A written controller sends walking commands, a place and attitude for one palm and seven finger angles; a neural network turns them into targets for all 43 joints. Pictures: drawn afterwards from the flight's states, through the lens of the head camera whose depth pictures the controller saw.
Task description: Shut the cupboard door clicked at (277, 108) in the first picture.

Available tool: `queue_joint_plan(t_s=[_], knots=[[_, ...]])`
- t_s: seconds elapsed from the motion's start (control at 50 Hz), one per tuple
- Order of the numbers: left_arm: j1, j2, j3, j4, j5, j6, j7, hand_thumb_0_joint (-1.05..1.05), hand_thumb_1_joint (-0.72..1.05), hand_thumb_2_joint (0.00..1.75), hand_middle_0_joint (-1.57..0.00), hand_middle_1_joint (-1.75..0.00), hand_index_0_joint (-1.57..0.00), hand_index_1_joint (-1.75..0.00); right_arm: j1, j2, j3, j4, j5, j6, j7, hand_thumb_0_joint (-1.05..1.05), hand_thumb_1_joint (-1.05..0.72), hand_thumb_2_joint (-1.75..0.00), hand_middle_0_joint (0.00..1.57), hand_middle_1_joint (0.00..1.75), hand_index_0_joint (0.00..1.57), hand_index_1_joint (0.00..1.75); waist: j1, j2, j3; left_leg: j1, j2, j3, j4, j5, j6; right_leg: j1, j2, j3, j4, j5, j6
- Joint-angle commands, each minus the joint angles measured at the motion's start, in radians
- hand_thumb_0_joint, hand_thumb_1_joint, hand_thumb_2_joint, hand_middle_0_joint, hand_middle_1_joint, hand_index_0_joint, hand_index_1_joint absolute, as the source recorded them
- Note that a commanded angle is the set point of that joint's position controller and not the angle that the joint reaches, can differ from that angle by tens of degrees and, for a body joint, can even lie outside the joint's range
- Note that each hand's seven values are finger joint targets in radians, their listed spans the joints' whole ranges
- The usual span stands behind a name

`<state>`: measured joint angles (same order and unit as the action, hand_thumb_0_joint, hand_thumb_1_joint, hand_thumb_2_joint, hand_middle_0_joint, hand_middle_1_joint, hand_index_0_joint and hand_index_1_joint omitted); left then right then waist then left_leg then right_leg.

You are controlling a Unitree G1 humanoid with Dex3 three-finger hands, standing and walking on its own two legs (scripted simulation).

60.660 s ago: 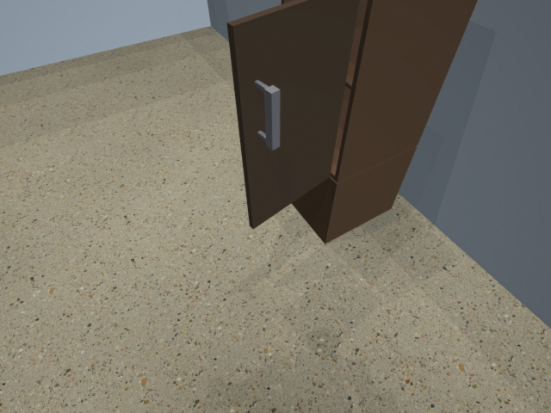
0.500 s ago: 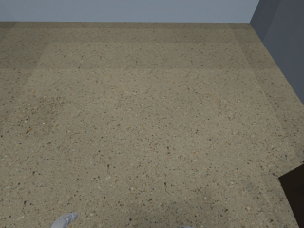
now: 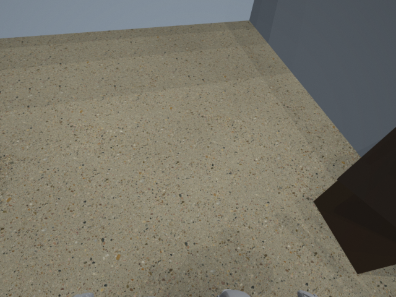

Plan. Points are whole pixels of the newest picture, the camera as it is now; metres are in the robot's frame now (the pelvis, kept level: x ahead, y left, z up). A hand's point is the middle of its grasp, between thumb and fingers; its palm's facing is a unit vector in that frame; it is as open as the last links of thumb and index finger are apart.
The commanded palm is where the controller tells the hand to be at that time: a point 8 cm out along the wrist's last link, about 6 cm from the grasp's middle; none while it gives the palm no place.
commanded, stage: turn to face it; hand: left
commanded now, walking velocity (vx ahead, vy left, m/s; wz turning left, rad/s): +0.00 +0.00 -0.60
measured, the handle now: out of the picture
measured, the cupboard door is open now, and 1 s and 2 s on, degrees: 23 23 23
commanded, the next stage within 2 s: take the last steps up to it in 1.28 s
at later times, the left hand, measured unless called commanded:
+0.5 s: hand (141, 279) +0.17 +0.13 -0.15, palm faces -0.30 -0.92 -0.24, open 7.4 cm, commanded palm none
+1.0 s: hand (172, 239) +0.26 +0.08 -0.16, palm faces -0.56 -0.79 -0.26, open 7.4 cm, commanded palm none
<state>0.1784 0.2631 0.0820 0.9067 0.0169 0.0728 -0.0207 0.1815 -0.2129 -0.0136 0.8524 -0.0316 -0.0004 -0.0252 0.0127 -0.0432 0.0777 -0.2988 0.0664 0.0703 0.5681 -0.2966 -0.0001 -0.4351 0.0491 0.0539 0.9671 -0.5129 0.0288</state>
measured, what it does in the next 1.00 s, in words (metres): steps on the spot, turning right: right foot, then left foot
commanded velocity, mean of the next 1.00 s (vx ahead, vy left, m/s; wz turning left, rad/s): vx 0.00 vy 0.00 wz -0.56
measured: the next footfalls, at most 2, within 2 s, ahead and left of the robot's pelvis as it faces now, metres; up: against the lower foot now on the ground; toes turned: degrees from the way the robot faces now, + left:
right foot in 0.26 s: +0.03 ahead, -0.16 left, +0.00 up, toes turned -14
left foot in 0.62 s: +0.14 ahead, +0.08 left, +0.00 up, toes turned -19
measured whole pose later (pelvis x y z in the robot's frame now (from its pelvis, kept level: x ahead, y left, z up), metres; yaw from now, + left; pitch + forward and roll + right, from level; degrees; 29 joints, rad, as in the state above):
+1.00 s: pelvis +0.04 -0.03 -0.01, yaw -35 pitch +1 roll -1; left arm 0.12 0.26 0.06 0.88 0.02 0.05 -0.03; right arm 0.27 -0.24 -0.04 0.92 -0.02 0.03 -0.01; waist -0.02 0.02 0.08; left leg -0.28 0.17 0.21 0.66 -0.39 -0.05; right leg -0.26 -0.02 -0.06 0.56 -0.30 0.00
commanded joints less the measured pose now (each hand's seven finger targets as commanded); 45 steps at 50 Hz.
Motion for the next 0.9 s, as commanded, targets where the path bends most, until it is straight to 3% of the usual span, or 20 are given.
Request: queue_joint_plan(t_s=[0.0,0.14,0.18,0.2,0.22,0.24,0.26,0.3,0.34,0.36,0.42,0.5,0.56,0.58,0.6,0.62,0.66,0.72,0.82,0.88], knots=[[-0.027,0.065,0.020,-0.100,-0.002,-0.017,-0.017,0.00,0.90,0.90,-0.20,-0.30,-0.20,-0.30,0.062,-0.205,-0.051,-0.054,0.000,-0.010,-0.022,0.00,-0.90,-0.90,0.20,0.30,0.20,0.30,-0.017,0.216,-0.122,0.224,0.262,-0.114,-0.197,0.611,0.121,-0.116,-0.066,-0.044,0.179,0.038,0.032],[-0.096,0.040,0.006,-0.122,0.000,-0.022,-0.026,0.00,0.90,0.90,-0.20,-0.30,-0.20,-0.30,0.111,-0.232,-0.078,-0.017,0.000,0.001,-0.008,0.00,-0.90,-0.90,0.20,0.30,0.20,0.30,-0.057,0.274,-0.124,0.221,0.285,-0.012,-0.143,0.555,0.115,0.042,-0.055,-0.142,-0.194,0.061,0.011],[-0.052,0.051,0.006,-0.109,0.000,-0.029,-0.023,0.00,0.90,0.90,-0.20,-0.30,-0.20,-0.30,0.088,-0.244,-0.085,-0.015,0.004,0.006,-0.003,0.00,-0.90,-0.90,0.20,0.30,0.20,0.30,-0.031,0.259,-0.135,0.191,0.280,0.023,-0.081,0.496,0.081,0.145,-0.038,-0.165,-0.354,0.167,-0.006],[0.007,0.071,0.011,-0.092,0.001,-0.035,-0.021,0.00,0.90,0.90,-0.20,-0.30,-0.20,-0.30,0.068,-0.248,-0.088,-0.019,0.009,0.009,-0.001,0.00,-0.90,-0.90,0.20,0.30,0.20,0.30,0.004,0.226,-0.148,0.133,0.258,0.057,0.005,0.426,0.039,0.258,-0.040,-0.163,-0.491,0.297,-0.019],[0.075,0.141,0.023,-0.072,0.008,-0.044,-0.012,0.00,0.90,0.90,-0.20,-0.30,-0.20,-0.30,0.071,-0.212,-0.086,-0.029,0.019,0.011,0.009,0.00,-0.90,-0.90,0.20,0.30,0.20,0.30,0.032,0.075,-0.170,-0.015,0.201,0.100,0.150,0.256,-0.018,0.433,-0.139,-0.034,-0.583,0.438,-0.061],[0.135,0.253,0.047,-0.053,0.014,-0.055,0.004,0.00,0.90,0.90,-0.20,-0.30,-0.20,-0.30,0.018,-0.121,-0.061,-0.079,0.021,0.012,0.012,0.00,-0.90,-0.90,0.20,0.30,0.20,0.30,0.071,-0.269,-0.152,-0.300,0.035,0.148,0.382,-0.318,-0.079,0.546,-0.405,0.324,-0.634,0.742,-0.175],[0.178,0.282,0.043,-0.044,-0.003,-0.053,0.014,0.00,0.90,0.90,-0.20,-0.30,-0.20,-0.30,-0.024,-0.153,-0.055,-0.098,0.019,0.025,0.003,0.00,-0.90,-0.90,0.20,0.30,0.20,0.30,0.094,-0.205,-0.143,-0.315,0.030,-0.010,0.529,-0.361,-0.074,0.441,-0.467,0.371,-0.629,0.801,-0.257],[0.066,0.221,0.039,-0.064,-0.002,-0.054,0.029,0.00,0.90,0.90,-0.20,-0.30,-0.20,-0.30,-0.033,-0.162,-0.062,-0.072,0.020,0.027,-0.006,0.00,-0.90,-0.90,0.20,0.30,0.20,0.30,0.039,-0.251,-0.108,-0.379,0.048,-0.087,0.626,-0.250,-0.078,0.400,-0.380,0.349,-0.645,0.676,-0.252],[-0.020,0.174,0.023,-0.093,0.000,-0.051,0.030,0.00,0.90,0.90,-0.20,-0.30,-0.20,-0.30,-0.002,-0.152,-0.060,-0.038,0.017,0.026,0.006,0.00,-0.90,-0.90,0.20,0.30,0.20,0.30,-0.010,-0.139,-0.119,-0.290,0.055,-0.068,0.575,-0.133,-0.090,0.328,-0.293,0.199,-0.618,0.645,-0.213],[-0.023,0.169,0.021,-0.096,0.002,-0.055,0.029,0.00,0.90,0.90,-0.20,-0.30,-0.20,-0.30,0.010,-0.143,-0.058,-0.030,0.015,0.029,0.008,0.00,-0.90,-0.90,0.20,0.30,0.20,0.30,-0.016,-0.121,-0.123,-0.253,0.044,-0.056,0.539,-0.115,-0.094,0.298,-0.279,0.183,-0.616,0.647,-0.207],[-0.012,0.182,0.024,-0.091,0.008,-0.054,0.027,0.00,0.90,0.90,-0.20,-0.30,-0.20,-0.30,0.007,-0.133,-0.057,-0.033,0.019,0.030,0.011,0.00,-0.90,-0.90,0.20,0.30,0.20,0.30,-0.013,-0.086,-0.108,-0.198,0.016,-0.040,0.417,-0.101,-0.095,0.250,-0.271,0.211,-0.631,0.554,-0.214],[-0.013,0.197,0.033,-0.090,0.009,-0.046,0.021,0.00,0.90,0.90,-0.20,-0.30,-0.20,-0.30,0.013,-0.126,-0.052,-0.045,0.024,0.017,0.006,0.00,-0.90,-0.90,0.20,0.30,0.20,0.30,-0.008,-0.126,-0.111,-0.112,-0.023,-0.026,0.190,-0.105,-0.085,0.234,-0.253,0.274,-0.594,0.565,-0.213],[-0.053,0.180,0.032,-0.095,-0.002,-0.037,0.020,0.00,0.90,0.90,-0.20,-0.30,-0.20,-0.30,0.114,-0.140,-0.053,-0.018,0.026,0.003,-0.004,0.00,-0.90,-0.90,0.20,0.30,0.20,0.30,-0.062,-0.096,-0.131,0.105,-0.033,-0.024,-0.089,0.079,-0.074,0.127,-0.198,0.271,-0.503,0.512,-0.135],[-0.044,0.133,0.024,-0.110,-0.009,-0.031,0.016,0.00,0.90,0.90,-0.20,-0.30,-0.20,-0.30,0.138,-0.195,-0.061,-0.014,0.019,-0.007,-0.009,0.00,-0.90,-0.90,0.20,0.30,0.20,0.30,-0.067,0.039,-0.140,0.208,0.076,-0.145,-0.212,0.072,-0.034,0.014,-0.105,0.213,-0.408,0.375,-0.081],[-0.006,0.068,0.013,-0.124,-0.016,-0.028,0.006,0.00,0.90,0.90,-0.20,-0.30,-0.20,-0.30,0.152,-0.295,-0.079,-0.024,0.004,-0.011,-0.010,0.00,-0.90,-0.90,0.20,0.30,0.20,0.30,-0.060,0.320,-0.154,0.271,0.324,-0.396,-0.284,0.145,0.073,-0.118,0.028,0.058,-0.187,0.043,-0.024],[-0.026,0.094,0.010,-0.140,-0.004,-0.033,0.003,0.00,0.90,0.90,-0.20,-0.30,-0.20,-0.30,0.157,-0.306,-0.075,-0.039,0.004,-0.009,-0.012,0.00,-0.90,-0.90,0.20,0.30,0.20,0.30,-0.068,0.307,-0.144,0.210,0.436,-0.466,-0.294,0.216,0.157,-0.121,-0.008,0.002,0.019,-0.115,-0.009],[-0.037,0.101,0.025,-0.110,0.003,-0.029,-0.007,0.00,0.90,0.90,-0.20,-0.30,-0.20,-0.30,0.090,-0.248,-0.062,-0.046,-0.002,-0.014,-0.018,0.00,-0.90,-0.90,0.20,0.30,0.20,0.30,-0.031,0.247,-0.103,0.144,0.356,-0.315,-0.263,0.386,0.154,-0.121,-0.052,0.005,0.205,-0.039,0.009],[-0.037,0.066,0.016,-0.097,-0.003,-0.019,-0.022,0.00,0.90,0.90,-0.20,-0.30,-0.20,-0.30,0.047,-0.211,-0.054,-0.052,0.001,-0.009,-0.020,0.00,-0.90,-0.90,0.20,0.30,0.20,0.30,-0.017,0.235,-0.106,0.197,0.270,-0.094,-0.209,0.532,0.122,-0.099,-0.074,-0.060,0.138,0.032,0.030],[-0.088,0.041,0.005,-0.108,-0.001,-0.018,-0.023,0.00,0.90,0.90,-0.20,-0.30,-0.20,-0.30,0.116,-0.223,-0.071,-0.008,0.001,-0.002,-0.010,0.00,-0.90,-0.90,0.20,0.30,0.20,0.30,-0.055,0.246,-0.119,0.221,0.283,-0.021,-0.175,0.541,0.123,0.004,-0.063,-0.124,-0.107,0.050,0.018],[-0.068,0.040,0.001,-0.102,-0.001,-0.024,-0.019,0.00,0.90,0.90,-0.20,-0.30,-0.20,-0.30,0.098,-0.240,-0.081,0.001,0.001,0.004,-0.004,0.00,-0.90,-0.90,0.20,0.30,0.20,0.30,-0.043,0.273,-0.124,0.187,0.300,-0.007,-0.139,0.485,0.111,0.097,-0.052,-0.145,-0.257,0.090,-0.001]])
